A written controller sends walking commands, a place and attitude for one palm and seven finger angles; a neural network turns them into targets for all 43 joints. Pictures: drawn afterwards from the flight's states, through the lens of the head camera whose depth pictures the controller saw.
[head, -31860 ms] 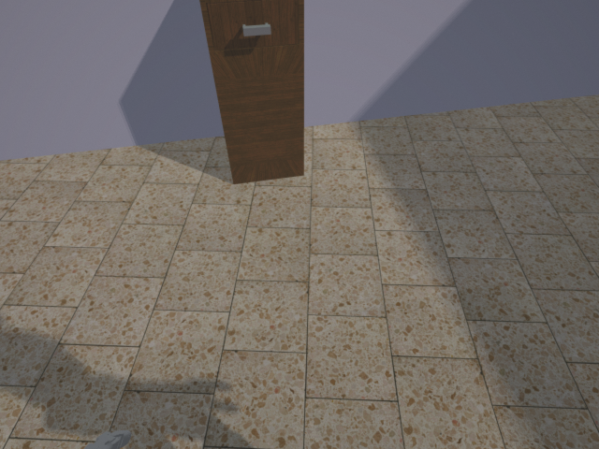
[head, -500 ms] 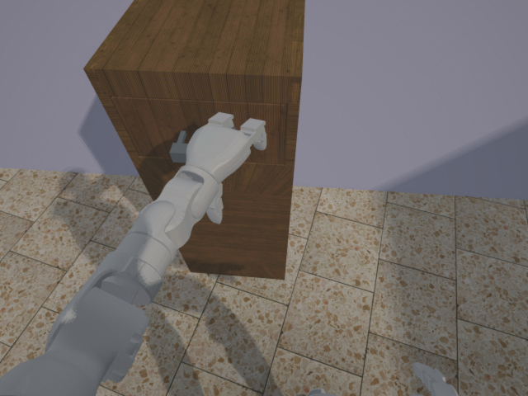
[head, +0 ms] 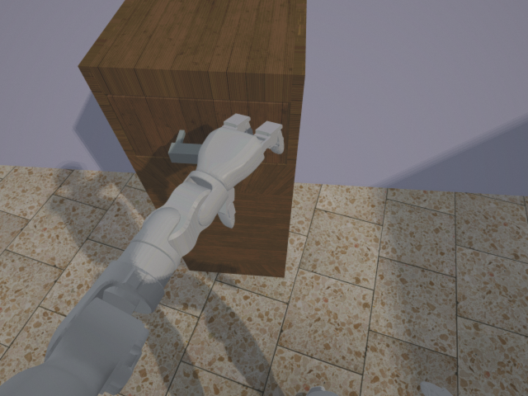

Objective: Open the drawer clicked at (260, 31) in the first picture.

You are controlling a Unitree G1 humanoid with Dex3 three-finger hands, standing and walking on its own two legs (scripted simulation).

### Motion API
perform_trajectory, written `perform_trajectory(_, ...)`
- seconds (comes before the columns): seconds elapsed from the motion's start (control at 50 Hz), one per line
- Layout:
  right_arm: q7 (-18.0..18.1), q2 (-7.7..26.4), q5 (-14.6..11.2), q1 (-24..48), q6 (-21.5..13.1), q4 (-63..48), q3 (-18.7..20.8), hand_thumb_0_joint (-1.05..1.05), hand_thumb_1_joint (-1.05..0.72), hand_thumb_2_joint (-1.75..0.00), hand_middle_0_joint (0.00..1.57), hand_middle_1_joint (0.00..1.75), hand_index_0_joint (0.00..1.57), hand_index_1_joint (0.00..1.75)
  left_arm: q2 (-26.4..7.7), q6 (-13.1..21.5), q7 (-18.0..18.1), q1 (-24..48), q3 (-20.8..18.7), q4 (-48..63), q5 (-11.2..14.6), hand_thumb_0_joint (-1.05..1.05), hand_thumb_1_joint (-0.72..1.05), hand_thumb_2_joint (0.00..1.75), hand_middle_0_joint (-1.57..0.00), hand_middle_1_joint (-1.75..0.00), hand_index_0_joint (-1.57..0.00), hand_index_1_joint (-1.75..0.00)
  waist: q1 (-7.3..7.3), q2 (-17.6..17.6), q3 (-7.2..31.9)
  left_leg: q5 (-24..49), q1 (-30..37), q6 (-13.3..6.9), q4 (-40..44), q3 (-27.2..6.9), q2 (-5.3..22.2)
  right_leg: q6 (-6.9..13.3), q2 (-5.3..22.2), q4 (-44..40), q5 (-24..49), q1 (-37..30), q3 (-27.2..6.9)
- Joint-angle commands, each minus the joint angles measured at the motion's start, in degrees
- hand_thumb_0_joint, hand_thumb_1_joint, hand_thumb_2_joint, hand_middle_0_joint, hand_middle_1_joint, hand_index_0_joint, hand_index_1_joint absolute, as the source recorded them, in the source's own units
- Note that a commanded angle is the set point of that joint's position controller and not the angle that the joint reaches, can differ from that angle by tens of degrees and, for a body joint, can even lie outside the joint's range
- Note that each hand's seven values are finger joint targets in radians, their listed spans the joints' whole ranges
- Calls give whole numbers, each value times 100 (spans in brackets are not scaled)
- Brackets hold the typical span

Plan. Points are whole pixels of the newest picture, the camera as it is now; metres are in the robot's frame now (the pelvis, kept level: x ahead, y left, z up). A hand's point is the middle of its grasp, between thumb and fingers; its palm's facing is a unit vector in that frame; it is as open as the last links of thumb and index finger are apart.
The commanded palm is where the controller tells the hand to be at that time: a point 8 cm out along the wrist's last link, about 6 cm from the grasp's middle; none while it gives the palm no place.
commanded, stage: re-aim the fingers above the handle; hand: left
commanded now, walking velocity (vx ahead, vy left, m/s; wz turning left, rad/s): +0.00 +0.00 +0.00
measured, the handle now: (200, 145) +0.56 +0.12 +0.01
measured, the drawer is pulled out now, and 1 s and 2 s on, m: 0.00 0.00 0.01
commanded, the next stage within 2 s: lower the fingers behind the handle in 0.50 s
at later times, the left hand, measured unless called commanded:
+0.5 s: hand (248, 185) +0.42 +0.02 +0.07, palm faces -0.05 -0.16 -0.99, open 13.7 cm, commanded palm +0.45 +0.13 +0.13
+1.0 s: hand (176, 193) +0.43 +0.15 +0.03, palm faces -0.23 -0.05 -0.97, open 13.9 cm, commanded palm +0.46 +0.16 +0.10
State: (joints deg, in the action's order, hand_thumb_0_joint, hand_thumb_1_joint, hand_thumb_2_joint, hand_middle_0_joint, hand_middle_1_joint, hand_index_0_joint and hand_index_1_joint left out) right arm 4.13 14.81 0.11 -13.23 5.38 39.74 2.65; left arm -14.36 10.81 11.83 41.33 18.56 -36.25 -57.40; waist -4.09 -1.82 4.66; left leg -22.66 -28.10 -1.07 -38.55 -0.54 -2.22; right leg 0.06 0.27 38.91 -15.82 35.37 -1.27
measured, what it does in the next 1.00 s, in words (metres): stands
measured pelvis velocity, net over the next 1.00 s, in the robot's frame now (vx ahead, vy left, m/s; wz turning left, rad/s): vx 0.01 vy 0.00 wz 0.04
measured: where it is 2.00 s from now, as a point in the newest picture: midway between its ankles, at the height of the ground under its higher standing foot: outside the picture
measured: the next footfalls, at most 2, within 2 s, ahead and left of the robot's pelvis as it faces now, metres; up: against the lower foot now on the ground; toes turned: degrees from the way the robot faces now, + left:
none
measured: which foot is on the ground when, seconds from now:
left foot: down 0.00-1.00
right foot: down 0.00-1.00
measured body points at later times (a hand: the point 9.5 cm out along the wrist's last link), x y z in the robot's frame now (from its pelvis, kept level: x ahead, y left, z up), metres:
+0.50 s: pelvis +0.00 +0.00 +0.00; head +0.06 -0.02 +0.45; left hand +0.41 +0.03 +0.12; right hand +0.12 -0.28 -0.12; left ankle -0.05 +0.11 -0.72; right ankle +0.03 -0.12 -0.72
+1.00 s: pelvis +0.01 +0.00 +0.00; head +0.08 -0.01 +0.44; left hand +0.44 +0.15 +0.08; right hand +0.05 -0.29 -0.13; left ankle -0.05 +0.11 -0.72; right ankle +0.03 -0.12 -0.72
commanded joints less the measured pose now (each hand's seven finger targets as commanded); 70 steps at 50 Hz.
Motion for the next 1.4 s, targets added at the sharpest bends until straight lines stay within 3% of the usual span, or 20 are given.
perform_trajectory(0.0,-30,403,-64,44,54,-554,-50,0,-90,-90,20,30,20,30,-2385,-918,1236,3071,-1758,380,-141,0,-50,30,-30,-120,-30,-120,478,157,2203,2106,-94,150,453,392,-69,279,-136,-96,1795,-1902,163)
perform_trajectory(0.12,-154,626,-158,111,414,-578,-37,0,-90,-90,20,30,20,30,-2002,-2674,895,1895,-1393,-1951,-468,0,-50,30,-30,-120,-30,-120,535,749,2651,2065,-265,151,704,579,82,153,-137,-349,2031,-2570,100)
perform_trajectory(0.16,-170,813,-282,68,508,-733,38,0,-90,-90,20,30,20,30,-1614,-3036,195,2065,-924,-1730,-203,0,-50,30,-30,-120,-30,-120,225,1088,2743,2030,-39,34,783,546,86,64,-133,-542,2229,-2743,133)
perform_trajectory(0.22,-99,844,-240,265,399,-1094,251,0,-90,-90,20,30,20,30,259,-2421,-950,2793,575,479,441,0,-50,30,-30,-120,-30,-120,-510,1260,2649,2385,775,-194,593,272,87,6,-132,-719,2503,-2248,216)
perform_trajectory(0.24,-56,823,-215,355,273,-1055,240,0,-90,-90,20,30,20,30,350,-2073,-1073,2719,637,940,566,0,-50,30,-30,-120,-30,-120,-487,938,2542,2369,960,-221,551,173,34,15,-144,-708,2300,-2078,212)
perform_trajectory(0.34,160,613,-47,-210,-229,-513,218,0,-90,-90,20,30,20,30,-292,-573,-764,4208,201,2299,745,0,-50,30,-30,-120,-30,-120,-564,-266,2409,2892,1999,-90,366,-247,28,107,-173,-540,1722,-1049,320)
perform_trajectory(0.44,113,454,-67,-345,-185,-415,-1,0,-90,-90,20,30,20,30,-2670,-249,612,3582,-1992,1341,96,0,-50,30,-30,-120,-30,-120,290,-84,2475,2284,544,107,374,54,-142,265,-155,-59,1803,-1791,303)
perform_trajectory(0.52,137,306,-204,343,75,-612,-252,0,-90,-90,20,30,20,30,-2286,-1021,1126,2540,-1470,146,65,0,-50,30,-30,-120,-30,-120,509,730,1940,1633,-330,118,524,430,-70,215,-66,-245,1550,-2171,36)
perform_trajectory(0.58,184,490,-174,407,273,-627,-322,0,-90,-90,20,30,20,30,-2541,-1771,1135,2529,-1311,-1006,-217,0,-50,30,-30,-120,-30,-120,485,718,1814,1299,-571,142,662,553,14,133,-31,-427,1208,-2006,-92)
perform_trajectory(0.68,75,824,-308,10,497,-627,-114,0,-90,-90,20,30,20,30,-2267,-3018,129,2634,-1129,-2647,-221,0,-50,30,-30,-120,-30,-120,95,1149,2507,1589,-291,42,818,527,45,13,-86,-638,1816,-2680,56)
perform_trajectory(0.74,101,945,-226,-154,368,-797,92,0,-90,-90,20,30,20,30,-933,-2225,-1063,3012,-163,-1461,291,0,-50,30,-30,-120,-30,-120,-501,1355,2203,1656,-34,-155,580,375,58,-59,-52,-706,2281,-2295,103)
perform_trajectory(0.82,142,759,-93,-387,-77,-637,241,0,-90,-90,20,30,20,30,-563,-869,-1197,3926,200,751,305,0,-50,30,-30,-120,-30,-120,-561,-218,3126,2457,1293,-189,265,43,-66,67,-151,-484,2233,-1662,96)
perform_trajectory(0.88,229,735,3,-841,-274,-393,329,0,-90,-90,20,30,20,30,-1489,-174,-865,3986,-741,1492,458,0,-50,30,-30,-120,-30,-120,-444,-505,3354,3666,1935,-47,28,-127,41,102,-214,-267,2302,-1230,212)
perform_trajectory(0.9,212,702,29,-884,-343,-308,315,0,-90,-90,20,30,20,30,-1183,-123,-748,3902,-501,1365,501,0,-50,30,-30,-120,-30,-120,-484,-452,3290,3735,1900,-13,-15,-105,57,90,-209,-216,2266,-1125,217)
perform_trajectory(0.96,133,698,19,-1085,-400,-39,368,0,-90,-90,20,30,20,30,-1329,291,-285,3898,-827,1032,369,0,-50,30,-30,-120,-30,-120,-479,-210,2078,3195,1168,127,-120,-170,76,158,-219,-139,1784,-395,323)
perform_trajectory(1.02,-97,691,31,-1011,-352,-23,321,0,-90,-90,20,30,20,30,-1752,222,573,3591,-1414,5,-162,0,-50,30,-30,-120,-30,-120,-206,-53,1764,2252,46,169,-164,-127,-7,307,-238,123,1238,-198,365)
perform_trajectory(1.1,-371,711,178,-719,-125,-259,199,0,-90,-90,20,30,20,30,-2007,-1005,1528,2916,-1777,-1558,-599,0,-50,30,-30,-120,-30,-120,78,-172,2069,1964,-885,156,-228,165,-37,313,-229,448,1239,-379,365)
perform_trajectory(1.2,-448,809,43,-693,282,-554,226,0,-90,-90,20,30,20,30,-2015,-2485,1296,3158,-1382,-2039,-968,0,-50,30,-30,-120,-30,-120,37,103,3387,2281,-634,72,-233,366,52,199,-264,384,2067,-1422,219)
perform_trajectory(1.3,-45,839,14,-690,241,-842,359,0,-90,-90,20,30,20,30,-1802,-1640,-163,3750,-1186,-312,58,0,-50,30,-30,-120,-30,-120,-477,823,3914,2224,19,-206,-155,196,58,15,-179,-22,2569,-2245,62)
perform_trajectory(1.38,113,736,77,-989,71,-544,297,0,-90,-90,20,30,20,30,-1609,-509,-445,2649,-1114,-560,-87,0,-50,30,-30,-120,-30,-120,-342,429,2681,2407,76,-149,-196,87,103,107,-209,-2,2083,-1199,164)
